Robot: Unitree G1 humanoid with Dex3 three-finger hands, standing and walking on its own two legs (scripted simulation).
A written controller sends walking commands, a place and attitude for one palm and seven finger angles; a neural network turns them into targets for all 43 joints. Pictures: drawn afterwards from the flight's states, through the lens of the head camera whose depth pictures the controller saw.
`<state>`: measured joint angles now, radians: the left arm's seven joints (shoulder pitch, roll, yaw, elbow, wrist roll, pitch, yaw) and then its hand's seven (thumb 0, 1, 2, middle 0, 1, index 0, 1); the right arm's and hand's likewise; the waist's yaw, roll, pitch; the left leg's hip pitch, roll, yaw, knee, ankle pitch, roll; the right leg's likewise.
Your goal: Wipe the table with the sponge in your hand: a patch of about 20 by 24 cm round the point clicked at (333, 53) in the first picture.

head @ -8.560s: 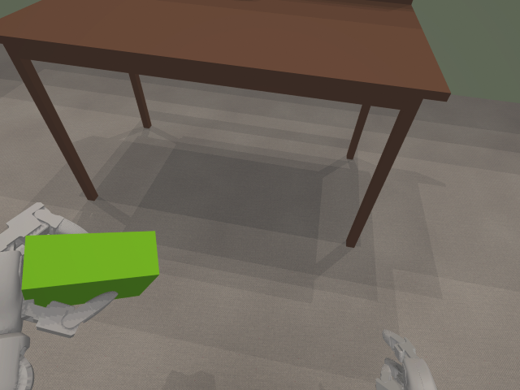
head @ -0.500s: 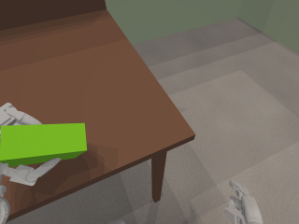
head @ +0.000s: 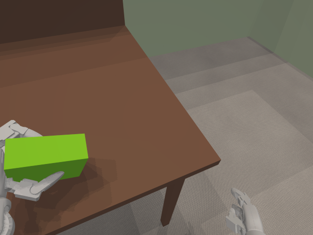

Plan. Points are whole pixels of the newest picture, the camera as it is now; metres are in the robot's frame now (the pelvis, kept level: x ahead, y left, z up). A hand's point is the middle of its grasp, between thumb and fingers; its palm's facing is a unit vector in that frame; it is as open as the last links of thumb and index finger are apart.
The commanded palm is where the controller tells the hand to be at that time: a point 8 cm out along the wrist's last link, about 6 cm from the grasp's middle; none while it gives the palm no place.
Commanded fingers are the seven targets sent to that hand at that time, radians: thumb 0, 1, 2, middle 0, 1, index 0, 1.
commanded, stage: come to a stop and stand still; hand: left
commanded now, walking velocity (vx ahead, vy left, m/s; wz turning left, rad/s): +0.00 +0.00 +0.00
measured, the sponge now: (60, 159) +0.23 +0.22 +0.13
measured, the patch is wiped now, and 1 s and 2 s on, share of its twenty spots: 0.00 0.00 0.00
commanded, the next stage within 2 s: look again from close up in 0.36 s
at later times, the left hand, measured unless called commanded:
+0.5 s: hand (6, 151) +0.22 +0.30 +0.16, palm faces +0.48 -0.77 -0.43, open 9.7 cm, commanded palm +0.13 +0.29 +0.17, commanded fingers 0.00 0.10 1.30 -1.20 -1.60 -1.20 -1.60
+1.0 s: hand (18, 146) +0.24 +0.30 +0.15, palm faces +0.36 -0.86 -0.35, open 9.7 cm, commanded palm +0.17 +0.33 +0.17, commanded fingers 0.00 0.10 1.30 -1.20 -1.60 -1.20 -1.60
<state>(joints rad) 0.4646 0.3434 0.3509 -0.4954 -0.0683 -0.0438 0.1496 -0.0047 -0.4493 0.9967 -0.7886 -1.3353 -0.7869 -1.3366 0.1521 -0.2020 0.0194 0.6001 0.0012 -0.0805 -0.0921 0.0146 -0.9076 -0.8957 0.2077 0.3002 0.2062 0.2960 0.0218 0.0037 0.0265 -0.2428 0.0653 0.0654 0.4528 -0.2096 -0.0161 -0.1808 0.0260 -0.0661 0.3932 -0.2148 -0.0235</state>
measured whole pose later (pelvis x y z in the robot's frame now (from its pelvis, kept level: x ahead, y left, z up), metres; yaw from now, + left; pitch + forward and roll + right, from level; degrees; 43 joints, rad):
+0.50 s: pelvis -0.03 +0.01 +0.00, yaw +0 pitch +0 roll -1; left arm 0.23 0.45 0.41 -0.28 -0.02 -0.14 0.12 0.00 -0.45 1.00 -0.79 -1.33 -0.79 -1.34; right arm 0.22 -0.21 0.01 0.61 0.01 -0.10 -0.05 0.01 -0.91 -0.90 0.21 0.30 0.21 0.30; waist 0.06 0.00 0.07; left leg -0.27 0.06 0.07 0.45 -0.17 0.00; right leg -0.21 0.02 -0.06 0.37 -0.16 -0.02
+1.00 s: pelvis +0.01 +0.05 +0.00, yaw +0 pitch +0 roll -1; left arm 0.39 0.38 0.35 -0.55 -0.02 -0.19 0.11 -0.01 -0.45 1.00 -0.79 -1.34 -0.79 -1.34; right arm 0.14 -0.16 0.02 0.56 -0.01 -0.16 0.00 0.01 -0.91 -0.90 0.21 0.30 0.21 0.30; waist 0.05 -0.08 0.12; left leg -0.23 0.00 0.11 0.48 -0.25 0.06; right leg -0.21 -0.04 -0.03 0.49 -0.24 0.01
